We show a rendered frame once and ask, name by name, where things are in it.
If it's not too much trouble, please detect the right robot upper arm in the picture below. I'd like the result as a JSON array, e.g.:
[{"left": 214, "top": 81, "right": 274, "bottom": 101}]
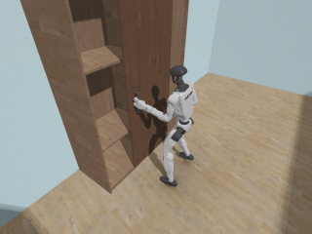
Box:
[{"left": 184, "top": 81, "right": 198, "bottom": 106}]

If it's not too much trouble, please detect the left robot upper arm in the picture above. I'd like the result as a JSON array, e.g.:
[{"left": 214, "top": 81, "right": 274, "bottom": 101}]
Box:
[{"left": 164, "top": 93, "right": 180, "bottom": 122}]

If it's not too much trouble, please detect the robot right foot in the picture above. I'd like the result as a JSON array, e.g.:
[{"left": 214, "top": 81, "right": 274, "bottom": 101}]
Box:
[{"left": 178, "top": 152, "right": 194, "bottom": 161}]

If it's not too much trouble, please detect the robot left forearm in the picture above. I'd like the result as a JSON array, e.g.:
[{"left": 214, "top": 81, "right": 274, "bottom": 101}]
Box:
[{"left": 144, "top": 104, "right": 169, "bottom": 122}]

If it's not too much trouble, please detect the robot left hand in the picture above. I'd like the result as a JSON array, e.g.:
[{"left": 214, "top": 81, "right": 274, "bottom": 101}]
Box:
[{"left": 134, "top": 97, "right": 146, "bottom": 110}]

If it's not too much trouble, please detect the wardrobe door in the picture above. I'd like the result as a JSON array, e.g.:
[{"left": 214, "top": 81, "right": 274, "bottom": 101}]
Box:
[
  {"left": 116, "top": 0, "right": 174, "bottom": 167},
  {"left": 168, "top": 0, "right": 185, "bottom": 132}
]

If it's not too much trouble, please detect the robot torso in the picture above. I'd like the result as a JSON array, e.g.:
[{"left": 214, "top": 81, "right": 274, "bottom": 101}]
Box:
[{"left": 173, "top": 82, "right": 193, "bottom": 135}]

